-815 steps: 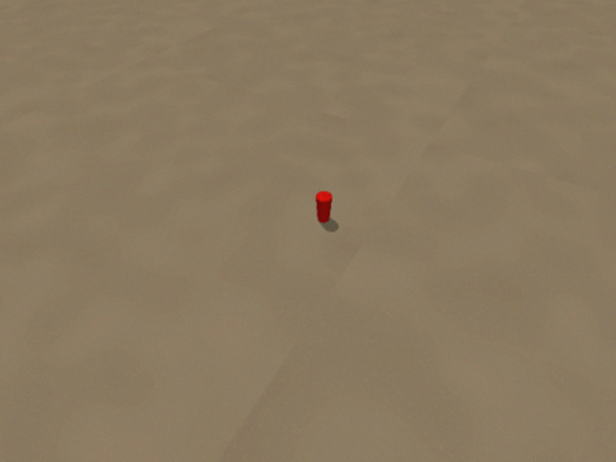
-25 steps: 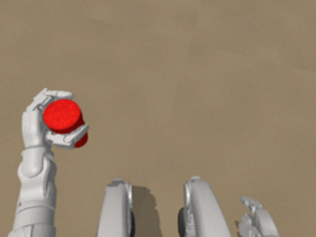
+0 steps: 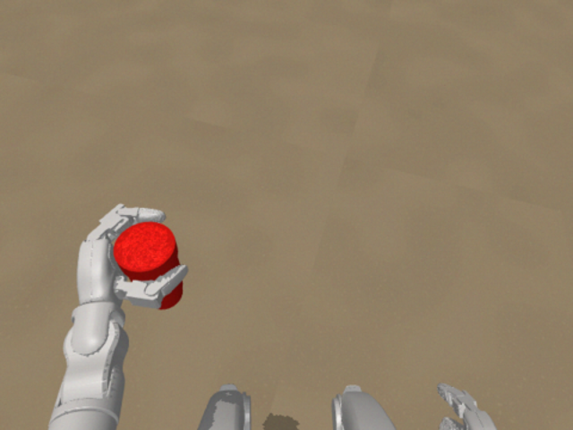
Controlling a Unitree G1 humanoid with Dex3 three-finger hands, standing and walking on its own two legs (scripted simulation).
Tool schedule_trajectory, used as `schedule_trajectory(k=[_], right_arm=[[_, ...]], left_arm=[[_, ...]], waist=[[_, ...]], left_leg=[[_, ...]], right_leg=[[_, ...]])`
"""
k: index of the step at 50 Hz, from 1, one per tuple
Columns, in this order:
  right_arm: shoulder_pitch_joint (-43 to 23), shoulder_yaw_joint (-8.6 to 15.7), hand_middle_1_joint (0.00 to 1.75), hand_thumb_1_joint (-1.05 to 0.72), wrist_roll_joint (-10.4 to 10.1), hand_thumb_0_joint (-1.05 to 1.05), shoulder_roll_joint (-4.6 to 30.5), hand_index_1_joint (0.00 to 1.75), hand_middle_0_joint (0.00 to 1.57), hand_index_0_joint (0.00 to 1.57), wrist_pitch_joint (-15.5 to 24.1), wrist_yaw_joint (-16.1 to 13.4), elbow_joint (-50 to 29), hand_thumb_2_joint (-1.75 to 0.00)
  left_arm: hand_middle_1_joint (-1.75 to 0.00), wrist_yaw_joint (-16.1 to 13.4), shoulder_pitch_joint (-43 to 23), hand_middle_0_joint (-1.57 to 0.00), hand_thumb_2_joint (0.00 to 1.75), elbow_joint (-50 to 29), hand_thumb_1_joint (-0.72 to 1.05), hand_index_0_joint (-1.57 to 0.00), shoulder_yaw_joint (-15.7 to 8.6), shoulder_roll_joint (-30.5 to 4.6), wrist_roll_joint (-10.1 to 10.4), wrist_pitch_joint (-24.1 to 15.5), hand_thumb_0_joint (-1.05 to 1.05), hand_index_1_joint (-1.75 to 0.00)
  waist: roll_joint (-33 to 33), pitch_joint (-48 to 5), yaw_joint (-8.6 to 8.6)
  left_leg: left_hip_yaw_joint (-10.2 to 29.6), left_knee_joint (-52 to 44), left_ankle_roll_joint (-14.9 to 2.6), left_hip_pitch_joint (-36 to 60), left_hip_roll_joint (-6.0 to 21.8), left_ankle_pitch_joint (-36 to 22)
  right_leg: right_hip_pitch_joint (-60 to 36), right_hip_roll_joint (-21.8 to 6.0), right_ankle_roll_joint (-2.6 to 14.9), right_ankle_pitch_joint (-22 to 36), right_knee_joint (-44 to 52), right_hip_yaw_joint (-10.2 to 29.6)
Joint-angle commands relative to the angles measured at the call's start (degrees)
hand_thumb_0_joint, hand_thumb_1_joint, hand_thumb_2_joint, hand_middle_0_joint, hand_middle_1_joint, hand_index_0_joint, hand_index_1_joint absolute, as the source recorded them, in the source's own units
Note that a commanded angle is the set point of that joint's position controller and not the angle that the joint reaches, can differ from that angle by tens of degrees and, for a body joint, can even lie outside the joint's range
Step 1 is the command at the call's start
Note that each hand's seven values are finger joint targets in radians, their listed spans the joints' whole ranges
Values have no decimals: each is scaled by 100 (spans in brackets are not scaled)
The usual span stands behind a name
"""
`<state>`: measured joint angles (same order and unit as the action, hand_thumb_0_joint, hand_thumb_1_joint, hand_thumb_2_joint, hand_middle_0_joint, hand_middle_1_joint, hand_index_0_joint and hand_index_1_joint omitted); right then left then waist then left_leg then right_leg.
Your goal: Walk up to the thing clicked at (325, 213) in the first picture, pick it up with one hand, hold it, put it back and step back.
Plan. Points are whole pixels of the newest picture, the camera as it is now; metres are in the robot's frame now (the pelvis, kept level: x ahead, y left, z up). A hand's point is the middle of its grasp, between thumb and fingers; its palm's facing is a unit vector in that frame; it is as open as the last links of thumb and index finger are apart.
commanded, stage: lift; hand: left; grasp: from the side
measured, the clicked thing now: (156, 272) +0.35 +0.20 -0.01
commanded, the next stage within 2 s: hold in 0.80 s
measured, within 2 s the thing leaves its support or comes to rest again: neither
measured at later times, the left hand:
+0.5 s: hand (154, 234) +0.36 +0.17 +0.09, palm faces +0.16 -0.99 -0.03, open 9.8 cm
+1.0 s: hand (157, 215) +0.37 +0.16 +0.11, palm faces +0.17 -0.99 -0.02, open 9.8 cm
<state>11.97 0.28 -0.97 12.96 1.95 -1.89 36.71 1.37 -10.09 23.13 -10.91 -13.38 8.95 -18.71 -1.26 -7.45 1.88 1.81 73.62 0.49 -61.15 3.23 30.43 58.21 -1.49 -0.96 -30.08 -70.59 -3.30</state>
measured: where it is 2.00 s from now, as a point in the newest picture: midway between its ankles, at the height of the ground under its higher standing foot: outside the picture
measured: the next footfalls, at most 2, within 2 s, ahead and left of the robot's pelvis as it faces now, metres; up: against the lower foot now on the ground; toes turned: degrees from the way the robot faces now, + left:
none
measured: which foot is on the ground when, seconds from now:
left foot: down 0.00-1.00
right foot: down 0.00-1.00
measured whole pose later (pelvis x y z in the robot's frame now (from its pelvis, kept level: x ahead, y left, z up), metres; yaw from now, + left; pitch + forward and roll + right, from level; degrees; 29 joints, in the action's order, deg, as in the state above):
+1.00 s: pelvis +0.03 -0.01 +0.07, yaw +0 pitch +9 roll -1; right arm 13.3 0.6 0.2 12.3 0.5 -1.7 38.6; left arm -0.5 -7.9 24.8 -8.8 -10.1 8.6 -20.4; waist -1.1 -3.0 1.5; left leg 0.3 51.8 1.4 -36.0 3.2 24.7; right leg 34.1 -1.1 -0.4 -24.8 -50.2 -2.8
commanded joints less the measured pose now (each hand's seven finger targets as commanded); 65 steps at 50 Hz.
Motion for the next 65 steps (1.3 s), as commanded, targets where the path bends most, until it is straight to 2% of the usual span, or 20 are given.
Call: schedule_trajectory(k=[1,3,6,7,12,21,24,29,31,32,39,40,44,47,54,57,58,60,62,65], right_arm=[[40,258,30,-91,33,0,812,30,20,20,266,-33,-575,-90],[31,259,30,-91,25,0,798,30,20,20,261,-47,-607,-90],[37,233,30,-91,43,0,773,30,20,20,279,-37,-606,-90],[66,243,30,-92,37,0,771,30,20,20,279,-46,-588,-90],[117,221,30,-91,60,0,723,30,20,20,241,-62,-556,-90],[62,231,30,-92,87,0,677,30,20,20,225,-46,-513,-90],[110,234,30,-91,92,0,672,30,20,20,201,-57,-488,-90],[63,263,30,-91,104,0,684,30,20,20,186,-46,-483,-90],[76,235,30,-91,122,0,643,30,20,20,158,-40,-472,-90],[79,277,30,-91,127,0,689,30,20,20,163,-35,-448,-90],[61,277,30,-91,111,0,704,30,20,20,126,-22,-462,-90],[62,291,30,-91,119,0,708,30,20,20,119,-28,-449,-90],[67,276,30,-91,107,0,685,30,20,20,101,-22,-455,-90],[78,295,30,-93,111,0,703,30,20,20,110,-9,-435,-90],[126,312,30,-92,122,0,698,30,20,20,59,-23,-418,-90],[76,312,30,-92,115,0,699,30,20,20,60,-17,-424,-90],[53,303,30,-93,109,0,709,30,20,20,59,-10,-447,-90],[22,324,30,-93,107,0,712,30,20,20,62,-11,-464,-90],[63,304,30,-92,117,0,676,30,20,20,38,-13,-474,-90],[12,308,30,-92,102,0,692,30,20,20,52,-13,-475,-90]], left_arm=[[-136,-17,-1585,-125,121,-1322,22,-127,-93,-693,5,-560,0,-135],[-138,-79,-1637,-127,122,-1454,20,-129,-240,-838,-3,-590,0,-138],[-137,-66,-1678,-126,122,-1477,22,-128,-40,-603,24,-611,0,-137],[-138,-83,-1569,-127,122,-1405,21,-129,-137,-663,46,-604,0,-137],[-138,-128,-1433,-125,123,-1253,21,-127,-91,-574,23,-565,0,-137],[-135,-136,-1435,-123,121,-1231,16,-124,-99,-522,40,-660,0,-135],[-135,-137,-1396,-121,121,-1219,16,-123,-39,-475,24,-627,0,-135],[-135,-183,-1519,-122,122,-1352,18,-124,-90,-492,22,-667,0,-135],[-135,-181,-1491,-121,123,-1230,17,-123,42,-357,-4,-672,0,-135],[-134,-199,-1552,-121,121,-1384,20,-123,-98,-541,-15,-703,0,-134],[-136,-158,-1386,-122,123,-1123,22,-124,3,-373,16,-662,0,-136],[-136,-181,-1553,-123,123,-1408,21,-125,-93,-554,-2,-711,0,-136],[-138,-152,-1368,-124,124,-1255,21,-126,-21,-378,53,-690,0,-138],[-133,-155,-1466,-123,113,-1338,18,-125,-20,-412,35,-701,0,-132],[-133,-211,-1319,-123,114,-1423,22,-125,-59,-409,7,-659,0,-132],[-135,-227,-1334,-124,116,-1409,23,-126,-37,-402,8,-648,0,-134],[-136,-209,-1190,-125,116,-1030,22,-127,120,-207,-10,-587,0,-135],[-135,-241,-1638,-125,115,-1711,21,-127,-157,-588,4,-690,0,-134],[-133,-237,-1226,-123,114,-1396,21,-125,-20,-388,-37,-633,0,-133],[-136,-241,-1363,-124,116,-1478,24,-126,19,-345,-5,-615,0,-135]], waist=[[-367,-1896,25],[-323,-1845,-43],[-279,-1782,17],[-227,-1773,-29],[-74,-1688,-27],[-45,-1445,-45],[106,-1595,-34],[30,-1387,-44],[-56,-1391,-16],[-113,-1431,-64],[-9,-1252,-1],[-57,-1322,-73],[62,-1305,-36],[-3,-1277,-22],[48,-1358,-59],[-8,-1276,-60],[107,-1146,14],[-112,-1321,-107],[103,-1243,-74],[-42,-1091,-67]], left_leg=[[162,-1544,-46,1970,-146,-854],[124,-1709,-51,2094,-156,-736],[147,-1881,-42,2260,-149,-735],[107,-1897,-46,2290,-160,-794],[21,-2041,-51,2441,-181,-1204],[-37,-2369,-50,2784,-188,-1324],[-140,-2372,-81,2774,-220,-1612],[-150,-2527,-73,2983,-226,-1677],[-131,-2572,-53,3067,-226,-1737],[-132,-2610,-43,3144,-220,-1759],[-137,-2744,-41,3263,-217,-1906],[-168,-2749,-42,3278,-223,-1926],[-202,-2791,-55,3316,-238,-1981],[-181,-2838,-40,3465,-225,-2120],[-227,-2888,-45,3599,-237,-2383],[-219,-2947,-38,3667,-233,-2324],[-191,-2963,-44,3668,-212,-2349],[-205,-2983,-34,3743,-229,-2394],[-215,-3034,-44,3679,-236,-2281],[-215,-3138,-23,3736,-235,-2127]], right_leg=[[-1000,168,203,1059,1196,15],[-1221,157,192,977,1377,25],[-1349,176,190,1000,1513,3],[-1469,178,182,1041,1579,12],[-1911,183,172,1409,1815,33],[-2291,182,148,1535,2185,61],[-2739,145,99,1929,2312,152],[-2764,156,114,1982,2418,137],[-2773,164,124,2009,2446,119],[-2810,170,137,2004,2446,110],[-2954,183,126,2163,2569,103],[-3043,171,118,2195,2598,122],[-3231,155,86,2304,2697,153],[-3206,179,105,2393,2691,127],[-3448,173,83,2704,2774,139],[-3430,172,90,2603,2825,129],[-3333,195,101,2577,2815,111],[-3458,175,100,2627,2834,126],[-3571,176,79,2550,2902,110],[-3439,185,105,2361,2960,102]])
